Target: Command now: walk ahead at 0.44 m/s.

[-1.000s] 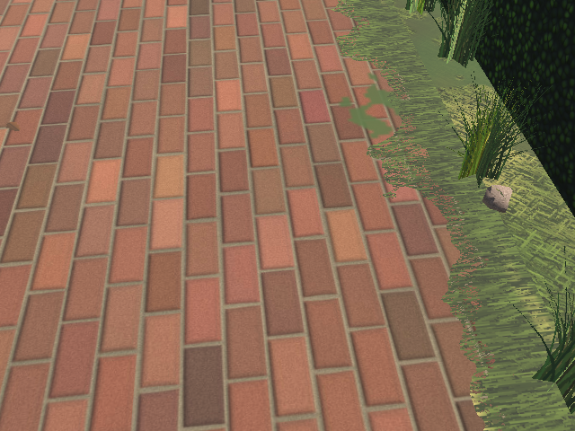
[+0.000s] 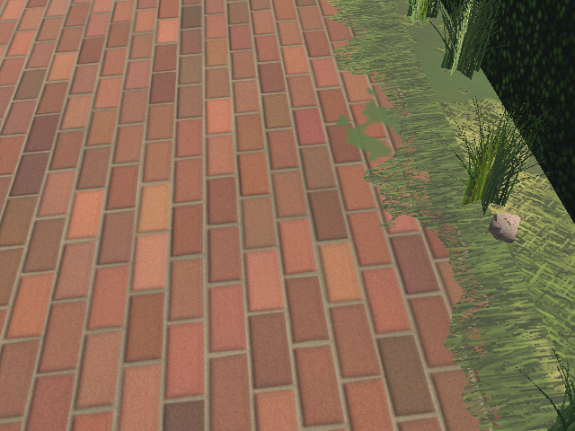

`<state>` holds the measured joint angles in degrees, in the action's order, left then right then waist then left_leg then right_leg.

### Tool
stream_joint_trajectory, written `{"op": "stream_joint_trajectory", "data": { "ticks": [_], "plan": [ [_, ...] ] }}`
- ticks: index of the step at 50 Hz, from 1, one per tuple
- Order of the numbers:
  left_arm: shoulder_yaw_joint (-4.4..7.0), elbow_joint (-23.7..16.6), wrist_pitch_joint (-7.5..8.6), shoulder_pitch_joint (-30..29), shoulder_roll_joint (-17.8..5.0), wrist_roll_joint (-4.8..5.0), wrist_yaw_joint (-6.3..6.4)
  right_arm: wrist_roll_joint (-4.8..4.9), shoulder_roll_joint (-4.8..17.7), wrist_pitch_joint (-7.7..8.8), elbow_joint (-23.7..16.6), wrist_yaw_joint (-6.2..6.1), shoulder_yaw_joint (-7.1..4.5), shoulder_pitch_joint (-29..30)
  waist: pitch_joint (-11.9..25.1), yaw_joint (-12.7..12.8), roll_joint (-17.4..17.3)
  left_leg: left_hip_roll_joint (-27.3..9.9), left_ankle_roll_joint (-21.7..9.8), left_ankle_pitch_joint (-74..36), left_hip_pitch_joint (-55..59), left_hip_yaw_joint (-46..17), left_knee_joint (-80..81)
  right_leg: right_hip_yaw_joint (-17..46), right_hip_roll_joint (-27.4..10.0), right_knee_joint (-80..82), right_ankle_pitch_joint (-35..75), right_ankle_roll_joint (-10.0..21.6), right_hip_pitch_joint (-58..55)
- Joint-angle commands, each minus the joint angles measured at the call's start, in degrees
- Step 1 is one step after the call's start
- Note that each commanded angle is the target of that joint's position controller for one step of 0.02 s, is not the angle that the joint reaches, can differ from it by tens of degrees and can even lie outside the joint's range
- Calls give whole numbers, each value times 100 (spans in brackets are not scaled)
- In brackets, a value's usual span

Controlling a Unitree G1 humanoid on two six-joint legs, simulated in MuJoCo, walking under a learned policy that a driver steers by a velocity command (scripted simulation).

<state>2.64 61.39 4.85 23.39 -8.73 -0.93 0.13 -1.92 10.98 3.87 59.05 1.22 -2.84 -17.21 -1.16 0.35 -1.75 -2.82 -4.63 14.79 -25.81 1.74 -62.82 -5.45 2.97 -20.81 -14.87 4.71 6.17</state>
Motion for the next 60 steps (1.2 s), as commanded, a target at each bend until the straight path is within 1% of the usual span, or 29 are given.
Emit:
{"op": "stream_joint_trajectory", "data": {
  "ticks": [1, 6, 10, 13, 15, 16, 17, 18, 19, 20, 22, 24, 27, 32, 38, 41, 42, 43, 44, 45, 46, 47, 48, 49, 50, 51, 53, 57, 60],
  "plan": [
    [-4, 28, 130, 644, -475, 23, 52, 3, 93, -87, -204, 58, -46, -129, -545, -130, 483, -169, 78, -395, -1238, 36, 112, 1333, -1469, 1285, 1636, 485, -439],
    [-99, 70, 162, 873, -458, 3, 65, 60, 0, -116, -760, 95, 20, 1375, -770, 64, 593, 13, 173, -1068, -1373, 418, 1639, 692, -1275, 1330, 2888, 472, -425],
    [-93, 154, 221, 998, -541, -14, 134, 101, 30, -110, -964, 98, 58, 1873, -798, 111, 676, 263, -115, -1328, -667, 652, 2698, 231, -1419, 1312, 3711, 357, -635],
    [-42, 149, 234, 815, -727, -35, 212, 80, 264, -57, -813, 28, -55, 1226, -295, -267, 730, 684, -498, -892, 176, 786, 2812, -122, -1537, 163, 5995, 219, -1178],
    [23, 82, 151, 618, -918, -42, 229, 49, 459, 3, -350, -23, -204, -157, 421, -849, 737, 911, -750, -783, 1543, 749, 3266, -292, -1510, -1783, 6063, 169, -1054],
    [28, -24, 136, 541, -923, -8, 194, -50, 746, 6, -181, -59, -327, -841, 747, -1155, 555, 352, -993, -307, 2646, -34, 3488, -366, -1354, -3263, 4697, 126, -97],
    [-46, -258, 130, 956, -366, 121, 78, -123, 1327, -38, -214, -74, -493, -1159, 1334, -840, -671, -1406, -1967, 67, 4213, -3013, 3756, -380, -311, -5831, 342, -113, 2059],
    [37, -430, 165, 539, -666, 52, 15, 78, 1239, -116, -192, -7, -465, -860, 1485, -711, -362, -1650, -2159, 561, 4260, -4594, 4726, 640, 33, -6536, -1149, -55, 3017],
    [53, -751, 227, -182, -764, 33, -9, 131, 1106, -112, -323, -6, -410, -199, 534, -492, -112, -1506, -1879, 733, 3468, -3787, 4949, 844, -380, -6270, -556, 21, 3516],
    [66, -839, 286, -429, -820, 19, -16, 132, 797, -84, -373, 0, -331, 82, 133, -315, 359, -1345, -1628, 98, 2706, -3207, 5109, 815, -605, -5804, -120, 9, 3313],
    [67, -872, 154, -355, -648, -93, 4, 154, 522, -4, -395, -60, -225, 223, -103, 102, 577, -824, -1270, -1115, 1674, -2290, 5197, 829, -832, -5101, -19, -154, 2611],
    [59, -963, -35, -342, -540, -164, -12, 172, 600, 106, -353, -102, -212, -13, -87, 210, 330, -625, -1258, -1899, 1370, -1921, 5171, 768, -881, -4632, -157, -347, 2386],
    [74, -1283, -171, -1026, -619, -181, -54, 192, 805, 126, -361, -134, -233, -377, -217, 72, 90, -367, -1108, -2007, 1333, -1664, 5286, 573, -902, -3879, 380, -579, 2796],
    [70, -1815, -218, -2293, -721, -133, -120, 192, 825, 55, -403, -121, -228, -1064, -202, -404, -168, -277, -712, -2490, 2116, -1800, 5127, 511, -747, -2711, 1369, -697, 3454],
    [-30, -2342, -135, -3274, -770, -67, -173, 93, 957, 14, -541, -203, -252, -1406, -240, -673, -320, -392, -809, -3192, 2983, -2129, 4641, 511, -410, -1612, 1264, -589, 3505],
    [-6, -2272, -44, -2681, -917, -41, -147, 98, 1061, 57, -654, -263, -271, -1068, -98, -302, -402, -450, -530, -3950, 2818, -2025, 4302, 472, -247, -846, 1131, -317, 2160],
    [60, -2099, -10, -2121, -1063, -40, -96, 94, 1130, 92, -668, -243, -283, -989, 166, -86, -391, -392, -419, -4697, 2767, -1954, 3795, 399, -84, -766, 957, -198, 1384],
    [123, -1856, 45, -1284, -1188, -39, -32, 105, 1159, 127, -668, -196, -284, -898, 602, 322, -209, -156, -308, -4854, 2638, -1713, 2845, 352, -90, -424, 1183, -49, 387],
    [198, -1736, 100, -433, -1454, -160, 56, 145, 955, 166, -780, -150, -230, -915, 1260, 637, 56, 93, -247, -3496, 1842, -1587, 1550, 1165, -937, -495, 653, 180, -948],
    [344, -1676, 64, 47, -2053, -318, 68, 401, 337, 145, -817, -138, -118, -1769, 2110, 357, 1460, 976, 7, 303, 138, -958, -457, 3756, -2625, -370, 627, 955, -2587],
    [359, -1588, -32, -104, -1839, -158, -18, 251, 794, 101, -715, -177, -176, -1941, 2058, 209, 1399, 921, -39, 1442, -515, -928, -1145, 5086, -2802, 308, -12, 1197, -2240],
    [247, -1693, -41, -714, -1324, -78, -46, 123, 868, 51, -739, -173, -188, -1377, 945, 43, 686, 587, -24, 863, -756, -933, -1264, 4257, -2523, 489, -529, 1061, -1240],
    [156, -1711, -10, -1034, -979, -68, -74, 57, 790, 58, -866, -126, -153, -810, 390, 65, 204, 413, -11, 477, -734, -910, -923, 3392, -2182, 629, -123, 884, -508],
    [119, -1642, 20, -1057, -903, -97, -68, 40, 731, 40, -948, -83, -151, -574, 173, -8, 296, 280, -3, 351, -640, -878, -638, 2794, -1906, 750, 438, 719, -155],
    [79, -1516, 46, -974, -825, -65, -57, -28, 699, -16, -1000, -30, -148, -468, 33, -100, 415, 181, 6, 273, -462, -822, -385, 2274, -1584, 888, 909, 515, 153],
    [89, -1406, 92, -825, -917, -34, -68, -50, 639, -64, -1008, 10, -135, -600, 151, -193, 742, 185, 47, 274, -321, -720, -258, 2157, -1585, 883, 1415, 598, 182],
    [90, -1228, 174, -498, -916, 54, -116, -109, 585, -104, -1058, 43, -113, -459, 173, -227, 718, 89, 139, 235, -464, -484, -39, 1975, -1484, 914, 2119, 745, 110],
    [120, -1056, 127, -46, -1048, 87, -85, -93, 479, -94, -1464, 104, -17, 682, -126, -58, 589, -106, 425, -416, -1025, -167, 995, 1768, -1306, 1215, 2030, 848, 133],
    [146, -986, 89, 232, -1117, 86, -71, -34, 396, -74, -1695, 119, 72, 1383, -199, 115, 646, 4, 550, -961, -774, -40, 2034, 1645, -1157, 1178, 2131, 732, 199]
  ]
}}
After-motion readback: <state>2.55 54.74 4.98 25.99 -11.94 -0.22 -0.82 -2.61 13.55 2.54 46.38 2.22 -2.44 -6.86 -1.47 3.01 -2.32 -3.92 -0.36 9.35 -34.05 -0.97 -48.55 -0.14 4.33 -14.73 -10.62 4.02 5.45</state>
